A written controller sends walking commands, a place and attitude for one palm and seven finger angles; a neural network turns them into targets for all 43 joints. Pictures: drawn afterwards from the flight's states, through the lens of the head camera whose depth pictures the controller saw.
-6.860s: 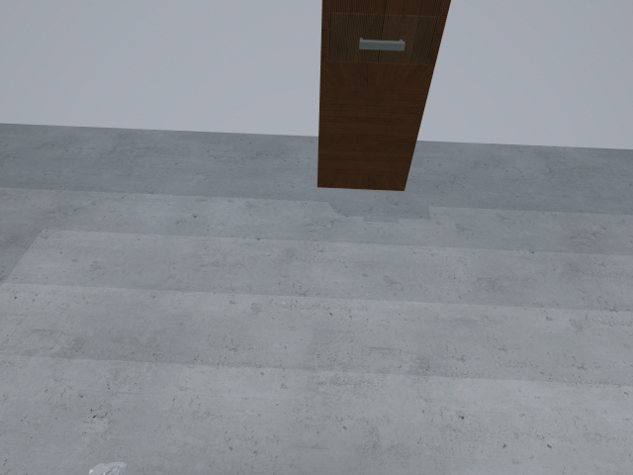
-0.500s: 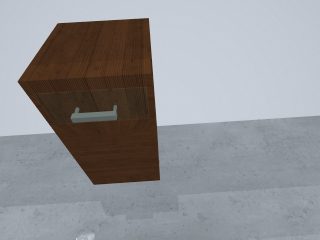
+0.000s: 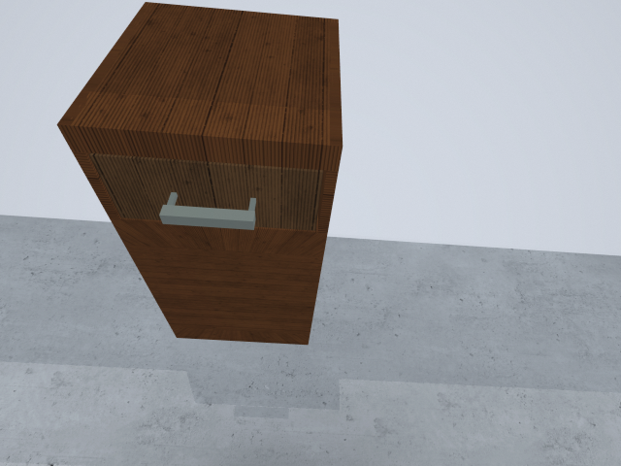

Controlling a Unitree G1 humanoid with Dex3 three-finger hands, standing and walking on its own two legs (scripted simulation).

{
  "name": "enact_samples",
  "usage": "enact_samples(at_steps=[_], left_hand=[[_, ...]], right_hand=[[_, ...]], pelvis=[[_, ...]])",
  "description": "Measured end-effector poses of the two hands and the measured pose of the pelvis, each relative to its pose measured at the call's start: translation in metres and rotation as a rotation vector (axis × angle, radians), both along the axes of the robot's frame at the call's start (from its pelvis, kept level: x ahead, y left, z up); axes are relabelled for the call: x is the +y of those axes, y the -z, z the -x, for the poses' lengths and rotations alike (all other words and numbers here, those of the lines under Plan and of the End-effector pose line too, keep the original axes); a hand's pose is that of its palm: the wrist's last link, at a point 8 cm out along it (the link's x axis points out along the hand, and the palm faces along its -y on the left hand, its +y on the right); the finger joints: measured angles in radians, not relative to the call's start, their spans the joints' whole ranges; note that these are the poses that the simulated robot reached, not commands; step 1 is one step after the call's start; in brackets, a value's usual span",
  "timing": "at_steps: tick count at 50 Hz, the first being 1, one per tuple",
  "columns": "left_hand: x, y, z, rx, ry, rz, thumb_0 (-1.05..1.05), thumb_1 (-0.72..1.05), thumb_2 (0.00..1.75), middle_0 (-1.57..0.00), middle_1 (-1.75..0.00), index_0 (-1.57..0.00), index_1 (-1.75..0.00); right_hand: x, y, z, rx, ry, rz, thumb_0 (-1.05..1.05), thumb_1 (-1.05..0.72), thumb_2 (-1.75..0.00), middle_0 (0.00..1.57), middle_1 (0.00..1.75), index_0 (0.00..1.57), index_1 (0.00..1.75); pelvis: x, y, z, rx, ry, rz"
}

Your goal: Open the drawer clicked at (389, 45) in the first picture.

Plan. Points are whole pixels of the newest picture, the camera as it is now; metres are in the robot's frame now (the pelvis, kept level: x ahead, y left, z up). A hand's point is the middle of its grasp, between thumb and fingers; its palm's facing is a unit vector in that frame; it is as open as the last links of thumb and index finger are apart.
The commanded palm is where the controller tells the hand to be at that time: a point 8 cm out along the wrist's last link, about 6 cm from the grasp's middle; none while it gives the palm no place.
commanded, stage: come to a stop and stand still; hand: left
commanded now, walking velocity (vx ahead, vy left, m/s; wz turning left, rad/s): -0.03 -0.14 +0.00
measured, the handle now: (211, 208) +0.51 +0.22 -0.05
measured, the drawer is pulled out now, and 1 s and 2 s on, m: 0.00 0.00 0.00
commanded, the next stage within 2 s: look again from close up in 1.94 s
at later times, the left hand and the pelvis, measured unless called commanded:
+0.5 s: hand out of the picture +0.00 +0.12 -0.16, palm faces +0.00 -0.97 -0.24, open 7.3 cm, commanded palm none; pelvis -0.02 -0.05 +0.01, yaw -1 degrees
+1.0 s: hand out of the picture -0.02 +0.07 -0.17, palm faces +0.07 -0.99 -0.15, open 7.3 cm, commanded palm none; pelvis +0.01 -0.07 +0.00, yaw +0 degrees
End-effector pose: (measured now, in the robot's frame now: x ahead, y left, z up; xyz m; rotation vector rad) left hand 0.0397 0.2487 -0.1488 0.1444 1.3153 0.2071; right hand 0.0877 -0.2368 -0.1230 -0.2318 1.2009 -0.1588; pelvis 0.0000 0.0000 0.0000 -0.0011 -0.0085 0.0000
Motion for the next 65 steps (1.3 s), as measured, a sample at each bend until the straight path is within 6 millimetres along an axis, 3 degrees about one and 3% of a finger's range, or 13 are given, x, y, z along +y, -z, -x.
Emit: enact_samples(at_steps=[8, 13, 22, 28, 34, 40, 48, 57, 65], left_hand=[[0.0, -0.009, 0.029, 0.071, 0.012, 0.019, 0.01, 0.91, 0.9, -0.19, -0.3, -0.2, -0.3], [-0.015, -0.014, 0.038, 0.099, 0.042, 0.013, 0.01, 0.91, 0.9, -0.19, -0.3, -0.2, -0.3], [-0.065, -0.022, 0.042, 0.037, 0.07, -0.011, 0.01, 0.92, 0.9, -0.19, -0.3, -0.2, -0.3], [-0.087, -0.02, 0.051, 0.052, 0.052, -0.005, 0.01, 0.94, 0.9, -0.2, -0.3, -0.2, -0.3], [-0.107, -0.015, 0.065, 0.098, 0.027, 0.026, 0.01, 0.93, 0.9, -0.2, -0.3, -0.2, -0.3], [-0.124, -0.011, 0.074, 0.146, -0.001, 0.063, 0.01, 0.92, 0.9, -0.2, -0.3, -0.2, -0.3], [-0.13, -0.007, 0.072, 0.164, -0.027, 0.084, 0.01, 0.91, 0.9, -0.2, -0.3, -0.2, -0.3], [-0.112, -0.006, 0.055, 0.145, -0.018, 0.066, 0.01, 0.91, 0.9, -0.2, -0.3, -0.2, -0.3], [-0.087, -0.008, 0.037, 0.115, 0.006, 0.035, 0.0, 0.91, 0.9, -0.2, -0.3, -0.2, -0.3]], right_hand=[[0.018, -0.007, 0.014, -0.003, 0.02, -0.034, 0.01, -0.91, -0.9, 0.2, 0.3, 0.21, 0.3], [0.002, 0.001, 0.041, 0.022, 0.071, -0.053, 0.0, -0.92, -0.9, 0.2, 0.3, 0.21, 0.3], [-0.037, 0.026, 0.116, 0.175, 0.134, -0.1, 0.01, -0.91, -0.9, 0.2, 0.3, 0.2, 0.3], [-0.045, 0.028, 0.154, 0.269, 0.146, -0.117, 0.01, -0.91, -0.9, 0.19, 0.3, 0.2, 0.3], [-0.045, 0.026, 0.17, 0.34, 0.148, -0.129, 0.01, -0.91, -0.9, 0.19, 0.3, 0.2, 0.3], [-0.043, 0.024, 0.16, 0.354, 0.142, -0.128, 0.01, -0.91, -0.9, 0.19, 0.3, 0.2, 0.3], [-0.041, 0.026, 0.111, 0.273, 0.115, -0.113, 0.01, -0.91, -0.9, 0.19, 0.3, 0.2, 0.3], [-0.048, 0.023, 0.068, 0.186, 0.098, -0.068, 0.02, -0.93, -0.9, 0.19, 0.3, 0.2, 0.3], [-0.042, 0.019, 0.055, 0.152, 0.093, -0.059, 0.01, -0.93, -0.9, 0.19, 0.3, 0.2, 0.3]], pelvis=[[0.002, -0.011, 0.007, 0.012, 0.025, 0.006], [-0.009, -0.011, 0.014, 0.014, 0.033, -0.003], [-0.045, -0.006, 0.024, -0.009, 0.021, -0.019], [-0.063, -0.007, 0.024, -0.025, 0.014, -0.015], [-0.074, -0.006, 0.019, -0.019, 0.008, -0.009], [-0.078, -0.006, 0.009, -0.007, 0.003, -0.01], [-0.074, -0.004, -0.005, -0.004, 0.004, -0.014], [-0.064, -0.004, -0.017, -0.008, 0.014, -0.018], [-0.055, -0.005, -0.021, -0.008, 0.022, -0.02]])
